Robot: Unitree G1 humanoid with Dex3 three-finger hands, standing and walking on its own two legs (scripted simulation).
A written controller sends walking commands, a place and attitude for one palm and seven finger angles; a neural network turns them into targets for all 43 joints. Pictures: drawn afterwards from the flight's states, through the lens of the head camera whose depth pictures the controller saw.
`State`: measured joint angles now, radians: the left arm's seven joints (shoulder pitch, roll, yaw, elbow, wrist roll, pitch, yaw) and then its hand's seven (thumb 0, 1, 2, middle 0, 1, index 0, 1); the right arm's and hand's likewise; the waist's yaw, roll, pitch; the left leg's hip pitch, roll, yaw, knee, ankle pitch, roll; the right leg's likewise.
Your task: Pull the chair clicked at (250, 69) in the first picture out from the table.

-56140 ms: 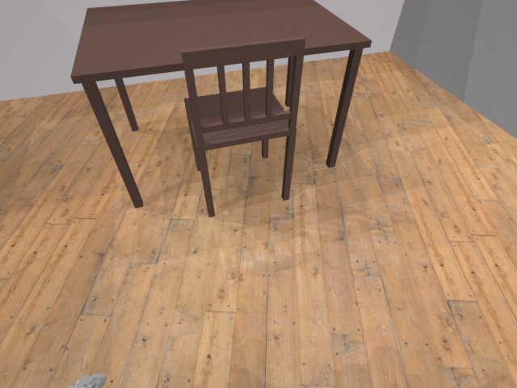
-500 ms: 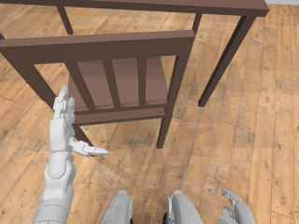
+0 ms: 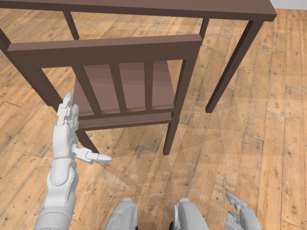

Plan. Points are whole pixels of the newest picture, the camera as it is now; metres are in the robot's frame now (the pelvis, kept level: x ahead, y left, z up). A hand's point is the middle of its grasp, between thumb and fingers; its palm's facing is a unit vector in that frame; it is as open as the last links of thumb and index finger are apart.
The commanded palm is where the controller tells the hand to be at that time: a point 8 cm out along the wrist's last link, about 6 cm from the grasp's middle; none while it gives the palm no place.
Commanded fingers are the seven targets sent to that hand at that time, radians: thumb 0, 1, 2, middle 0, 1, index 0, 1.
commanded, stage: aim the fingers beside a spindle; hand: left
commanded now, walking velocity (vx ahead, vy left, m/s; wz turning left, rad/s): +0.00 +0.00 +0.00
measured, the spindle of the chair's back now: (119, 89) +0.51 +0.12 +0.00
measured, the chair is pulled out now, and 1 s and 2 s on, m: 0.18 0.18 0.18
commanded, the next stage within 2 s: push the fingers through the gap in 1.44 s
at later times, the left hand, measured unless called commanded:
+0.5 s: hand (92, 132) +0.35 +0.17 +0.02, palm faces +0.15 -0.99 -0.02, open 16.9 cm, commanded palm +0.32 +0.21 +0.03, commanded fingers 0.00 -0.50 0.30 -0.06 -0.08 -0.06 -0.08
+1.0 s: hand (98, 133) +0.35 +0.15 +0.02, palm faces +0.07 -1.00 -0.02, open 16.9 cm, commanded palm +0.32 +0.21 +0.02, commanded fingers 0.00 -0.50 0.30 -0.06 -0.08 -0.06 -0.08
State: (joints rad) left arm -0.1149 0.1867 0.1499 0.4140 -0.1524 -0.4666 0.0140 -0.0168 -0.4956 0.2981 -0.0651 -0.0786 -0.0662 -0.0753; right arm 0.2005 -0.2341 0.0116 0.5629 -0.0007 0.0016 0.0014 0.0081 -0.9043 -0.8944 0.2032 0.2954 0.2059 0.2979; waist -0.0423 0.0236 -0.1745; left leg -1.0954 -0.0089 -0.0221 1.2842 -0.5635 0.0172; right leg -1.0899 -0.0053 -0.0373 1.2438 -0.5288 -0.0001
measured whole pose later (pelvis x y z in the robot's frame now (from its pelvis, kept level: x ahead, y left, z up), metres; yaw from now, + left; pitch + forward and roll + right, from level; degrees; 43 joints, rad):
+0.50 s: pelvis +0.00 +0.00 +0.00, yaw +0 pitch +22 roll -2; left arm -0.13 0.19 0.15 0.39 -0.16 -0.48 0.02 -0.02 -0.50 0.30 -0.06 -0.08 -0.06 -0.07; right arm 0.21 -0.24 0.00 0.57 0.00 -0.01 -0.01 0.01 -0.90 -0.89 0.20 0.30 0.21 0.30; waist -0.05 0.02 -0.16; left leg -1.11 -0.01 -0.03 1.29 -0.57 0.01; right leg -1.10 0.00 -0.04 1.25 -0.53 0.00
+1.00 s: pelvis +0.00 +0.00 +0.00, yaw +1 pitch +22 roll -2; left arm -0.15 0.18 0.10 0.43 -0.16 -0.46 -0.03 -0.02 -0.50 0.30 -0.06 -0.08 -0.06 -0.07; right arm 0.19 -0.25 0.01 0.58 0.00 -0.01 -0.01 0.01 -0.90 -0.89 0.20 0.30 0.21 0.30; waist -0.04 0.03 -0.18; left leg -1.11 -0.01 -0.04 1.29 -0.57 0.01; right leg -1.09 -0.01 -0.05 1.25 -0.54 0.00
